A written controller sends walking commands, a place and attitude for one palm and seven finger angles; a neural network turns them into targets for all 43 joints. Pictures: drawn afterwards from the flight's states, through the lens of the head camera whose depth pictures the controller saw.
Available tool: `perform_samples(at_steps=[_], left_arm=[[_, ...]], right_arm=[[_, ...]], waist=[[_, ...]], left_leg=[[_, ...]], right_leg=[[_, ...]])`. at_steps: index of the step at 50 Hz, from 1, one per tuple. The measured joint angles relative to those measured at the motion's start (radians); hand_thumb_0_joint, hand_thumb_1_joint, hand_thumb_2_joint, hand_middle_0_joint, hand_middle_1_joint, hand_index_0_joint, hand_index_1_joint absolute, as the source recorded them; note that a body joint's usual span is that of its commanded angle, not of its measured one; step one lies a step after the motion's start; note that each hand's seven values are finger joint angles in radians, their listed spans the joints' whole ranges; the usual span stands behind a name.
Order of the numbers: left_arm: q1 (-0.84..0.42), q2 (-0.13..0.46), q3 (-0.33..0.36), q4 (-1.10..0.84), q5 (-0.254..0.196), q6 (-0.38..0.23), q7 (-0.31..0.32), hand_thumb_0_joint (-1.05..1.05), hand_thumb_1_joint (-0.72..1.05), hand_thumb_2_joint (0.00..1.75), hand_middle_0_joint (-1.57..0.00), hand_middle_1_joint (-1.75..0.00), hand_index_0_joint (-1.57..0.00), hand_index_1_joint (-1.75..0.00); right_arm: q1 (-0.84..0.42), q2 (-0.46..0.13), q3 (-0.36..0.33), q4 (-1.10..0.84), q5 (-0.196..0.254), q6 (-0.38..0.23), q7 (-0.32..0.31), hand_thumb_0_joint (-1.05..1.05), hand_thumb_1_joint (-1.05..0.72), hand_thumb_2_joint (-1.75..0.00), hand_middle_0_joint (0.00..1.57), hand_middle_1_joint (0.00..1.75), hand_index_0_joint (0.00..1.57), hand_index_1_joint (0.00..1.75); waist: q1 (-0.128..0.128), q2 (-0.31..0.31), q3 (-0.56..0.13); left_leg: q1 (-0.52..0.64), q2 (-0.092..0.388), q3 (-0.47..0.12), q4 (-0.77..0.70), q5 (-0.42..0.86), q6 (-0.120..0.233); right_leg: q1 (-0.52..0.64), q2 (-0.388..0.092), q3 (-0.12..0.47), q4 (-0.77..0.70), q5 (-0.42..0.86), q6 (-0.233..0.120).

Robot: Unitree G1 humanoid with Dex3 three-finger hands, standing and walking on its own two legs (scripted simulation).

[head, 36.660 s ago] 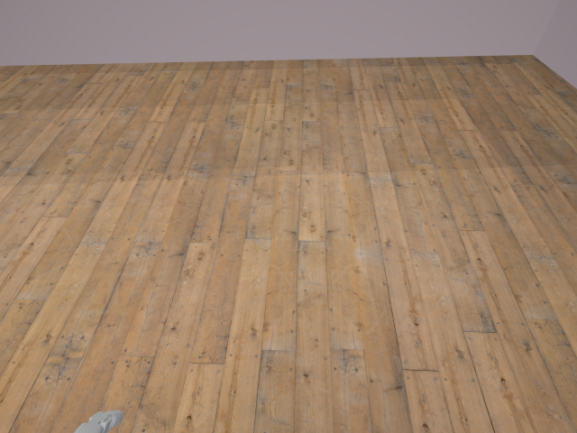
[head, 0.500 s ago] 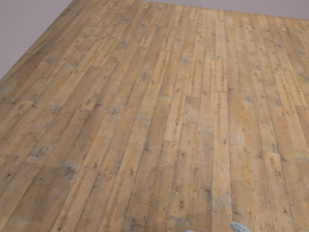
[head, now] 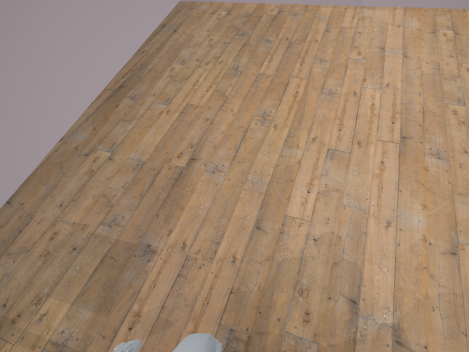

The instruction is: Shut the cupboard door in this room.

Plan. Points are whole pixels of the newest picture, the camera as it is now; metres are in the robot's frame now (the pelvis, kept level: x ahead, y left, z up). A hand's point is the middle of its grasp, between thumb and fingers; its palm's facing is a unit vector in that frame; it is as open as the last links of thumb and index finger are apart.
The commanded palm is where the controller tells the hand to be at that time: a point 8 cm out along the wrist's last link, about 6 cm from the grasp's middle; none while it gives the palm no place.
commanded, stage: turn or walk to find it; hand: left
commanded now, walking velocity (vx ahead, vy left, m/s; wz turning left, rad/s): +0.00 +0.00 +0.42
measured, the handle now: out of the picture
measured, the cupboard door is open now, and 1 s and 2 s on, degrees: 88 88 88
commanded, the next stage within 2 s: stand and wait in 1.26 s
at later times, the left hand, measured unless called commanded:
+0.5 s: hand out of the picture +0.00 +0.27 -0.17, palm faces +0.26 -0.94 -0.23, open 7.4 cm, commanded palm none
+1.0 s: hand out of the picture -0.02 +0.19 -0.15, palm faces +0.43 -0.86 -0.26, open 7.3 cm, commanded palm none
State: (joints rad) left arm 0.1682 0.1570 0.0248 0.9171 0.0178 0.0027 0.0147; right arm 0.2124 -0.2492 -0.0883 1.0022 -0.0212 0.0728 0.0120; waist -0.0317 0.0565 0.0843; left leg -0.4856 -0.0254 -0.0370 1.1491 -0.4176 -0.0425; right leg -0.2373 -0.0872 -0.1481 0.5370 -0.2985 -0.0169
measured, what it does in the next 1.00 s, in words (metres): steps on the spot, turning left: left foot, then right foot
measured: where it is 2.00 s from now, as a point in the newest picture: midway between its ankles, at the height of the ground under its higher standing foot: outside the picture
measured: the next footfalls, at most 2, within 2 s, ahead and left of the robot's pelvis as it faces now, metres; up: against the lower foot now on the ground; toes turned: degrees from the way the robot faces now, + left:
left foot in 0.26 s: +0.02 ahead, +0.15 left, +0.00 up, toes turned +12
right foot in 0.74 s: +0.07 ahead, -0.08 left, +0.00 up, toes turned +14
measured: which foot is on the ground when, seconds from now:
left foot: up 0.00-0.24, down 0.26-0.74, up 0.76-1.00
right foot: down 0.00-0.28, up 0.30-0.72, down 0.74-1.00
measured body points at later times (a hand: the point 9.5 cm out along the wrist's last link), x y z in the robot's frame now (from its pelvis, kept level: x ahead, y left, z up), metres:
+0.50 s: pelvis -0.01 +0.05 +0.00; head +0.02 +0.08 +0.45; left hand -0.01 +0.32 -0.15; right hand +0.14 -0.17 -0.13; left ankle -0.02 +0.14 -0.74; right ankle +0.00 -0.11 -0.66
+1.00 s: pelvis +0.00 -0.01 +0.00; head +0.04 -0.02 +0.45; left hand -0.04 +0.24 -0.13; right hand +0.14 -0.22 -0.16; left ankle -0.10 +0.13 -0.65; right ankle +0.03 -0.09 -0.74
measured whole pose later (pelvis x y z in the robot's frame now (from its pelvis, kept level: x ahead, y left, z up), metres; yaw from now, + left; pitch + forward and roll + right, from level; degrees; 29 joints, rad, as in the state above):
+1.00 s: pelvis +0.00 -0.01 +0.00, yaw +26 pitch +0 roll +3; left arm 0.21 0.15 0.03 0.93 0.02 0.00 0.02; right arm 0.21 -0.25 -0.09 1.01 -0.02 0.08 0.02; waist -0.02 0.03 0.08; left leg -0.46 0.02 -0.03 1.08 -0.40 -0.07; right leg -0.21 -0.10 -0.19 0.51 -0.29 -0.03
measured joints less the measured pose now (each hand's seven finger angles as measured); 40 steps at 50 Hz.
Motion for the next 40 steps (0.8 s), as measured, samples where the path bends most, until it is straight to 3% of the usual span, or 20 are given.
perform_samples(at_steps=[3, 8, 11, 13, 14, 17, 20, 23, 30, 34, 36, 37, 40], left_arm=[[0.018, 0.0, 0.001, 0.007, 0.003, -0.002, 0.001, 0.0, 0.91, 0.9, -0.2, -0.3, -0.2, -0.3], [0.043, 0.015, 0.007, 0.016, 0.011, -0.003, -0.003, 0.0, 0.91, 0.9, -0.2, -0.3, -0.2, -0.3], [0.056, 0.036, 0.015, 0.027, 0.012, 0.002, -0.005, 0.0, 0.91, 0.9, -0.2, -0.3, -0.2, -0.3], [0.069, 0.052, 0.022, 0.036, 0.007, 0.009, -0.006, 0.0, 0.91, 0.9, -0.2, -0.3, -0.2, -0.3], [0.075, 0.064, 0.027, 0.041, 0.003, 0.016, -0.006, 0.0, 0.91, 0.9, -0.2, -0.3, -0.2, -0.3], [0.07, 0.095, 0.038, 0.064, -0.003, 0.051, 0.001, 0.0, 0.91, 0.9, -0.2, -0.3, -0.2, -0.3], [0.054, 0.102, 0.043, 0.08, -0.002, 0.063, -0.004, 0.01, 0.91, 0.9, -0.2, -0.3, -0.2, -0.3], [0.034, 0.101, 0.042, 0.07, -0.003, 0.055, -0.011, 0.01, 0.91, 0.9, -0.2, -0.3, -0.2, -0.3], [-0.011, 0.085, 0.033, 0.038, -0.005, 0.049, -0.01, 0.0, 0.91, 0.9, -0.2, -0.3, -0.2, -0.3], [-0.033, 0.064, 0.024, 0.02, -0.01, 0.039, -0.01, 0.0, 0.91, 0.9, -0.2, -0.3, -0.2, -0.3], [-0.036, 0.054, 0.019, 0.009, -0.013, 0.026, -0.01, 0.0, 0.91, 0.9, -0.2, -0.3, -0.2, -0.3], [-0.034, 0.049, 0.017, 0.005, -0.011, 0.016, -0.009, 0.0, 0.91, 0.9, -0.2, -0.3, -0.2, -0.3], [-0.026, 0.019, 0.004, 0.0, -0.002, -0.001, -0.005, 0.0, 0.91, 0.9, -0.2, -0.3, -0.2, -0.3]], right_arm=[[0.004, 0.001, 0.002, 0.005, 0.001, 0.001, 0.003, 0.01, -0.91, -0.9, 0.2, 0.3, 0.19, 0.3], [-0.022, 0.01, 0.014, 0.008, 0.006, 0.002, 0.004, 0.01, -0.91, -0.9, 0.19, 0.3, 0.19, 0.3], [-0.048, 0.018, 0.023, -0.004, 0.009, -0.009, 0.004, 0.01, -0.91, -0.9, 0.19, 0.3, 0.19, 0.3], [-0.059, 0.019, 0.027, -0.02, 0.009, -0.024, 0.005, 0.01, -0.91, -0.9, 0.19, 0.3, 0.19, 0.3], [-0.065, 0.022, 0.028, -0.026, 0.007, -0.034, 0.005, 0.01, -0.91, -0.9, 0.19, 0.3, 0.19, 0.3], [-0.084, 0.043, 0.035, -0.042, 0.003, -0.052, 0.0, 0.0, -0.91, -0.9, 0.19, 0.3, 0.19, 0.3], [-0.08, 0.051, 0.041, -0.051, -0.001, -0.058, -0.014, 0.0, -0.91, -0.9, 0.2, 0.3, 0.2, 0.3], [-0.073, 0.054, 0.048, -0.049, 0.0, -0.059, -0.02, 0.0, -0.91, -0.9, 0.2, 0.3, 0.2, 0.3], [-0.042, 0.062, 0.046, -0.045, -0.002, -0.053, -0.015, 0.0, -0.9, -0.9, 0.2, 0.3, 0.2, 0.3], [-0.021, 0.057, 0.038, -0.038, -0.005, -0.043, -0.013, 0.0, -0.9, -0.9, 0.2, 0.3, 0.2, 0.3], [-0.008, 0.051, 0.032, -0.033, -0.003, -0.037, -0.012, 0.0, -0.9, -0.9, 0.2, 0.3, 0.2, 0.3], [-0.001, 0.047, 0.029, -0.03, 0.001, -0.035, -0.011, 0.0, -0.9, -0.9, 0.2, 0.3, 0.2, 0.3], [0.002, 0.026, 0.013, -0.018, 0.005, -0.016, -0.011, 0.0, -0.9, -0.9, 0.2, 0.3, 0.2, 0.3]], waist=[[0.001, -0.016, -0.001], [0.023, -0.052, 0.009], [0.039, -0.072, 0.016], [0.042, -0.08, 0.011], [0.043, -0.091, 0.008], [0.053, -0.115, 0.009], [0.046, -0.096, -0.005], [0.046, -0.082, -0.011], [0.029, -0.064, -0.018], [0.008, -0.041, -0.016], [0.004, -0.033, -0.019], [0.005, -0.028, -0.022], [0.001, 0.003, -0.012]], left_leg=[[0.008, 0.03, 0.014, -0.018, 0.015, -0.018], [0.08, 0.057, 0.052, -0.223, -0.025, -0.025], [0.137, 0.056, 0.084, -0.373, -0.011, -0.017], [0.194, 0.051, 0.106, -0.519, 0.089, -0.008], [0.205, 0.041, 0.108, -0.55, 0.101, 0.022], [0.197, 0.028, 0.103, -0.527, 0.085, 0.074], [0.216, 0.03, 0.075, -0.584, 0.118, 0.08], [0.235, 0.022, 0.05, -0.646, 0.158, 0.085], [0.241, -0.005, 0.009, -0.692, 0.196, 0.079], [0.213, -0.015, -0.023, -0.661, 0.189, 0.063], [0.19, -0.024, -0.037, -0.626, 0.176, 0.049], [0.173, -0.028, -0.043, -0.595, 0.163, 0.041], [0.086, -0.037, -0.045, -0.347, -0.022, 0.027]], right_leg=[[0.017, -0.017, -0.029, -0.019, 0.005, 0.002], [0.02, -0.049, -0.07, -0.005, -0.006, 0.014], [0.009, -0.068, -0.095, 0.033, -0.025, 0.03], [-0.008, -0.082, -0.114, 0.084, -0.052, 0.047], [-0.028, -0.095, -0.11, 0.129, -0.069, 0.056], [-0.119, -0.066, -0.003, 0.356, -0.244, 0.075], [-0.187, -0.029, 0.052, 0.508, -0.21, 0.082], [-0.22, -0.016, 0.087, 0.545, -0.147, 0.09], [-0.204, 0.001, 0.116, 0.427, -0.127, 0.104], [-0.133, 0.028, 0.106, 0.239, -0.122, 0.096], [-0.073, 0.041, 0.095, 0.095, -0.044, 0.089], [-0.045, 0.043, 0.087, 0.03, 0.001, 0.074], [-0.039, 0.041, 0.05, 0.048, -0.01, 0.003]])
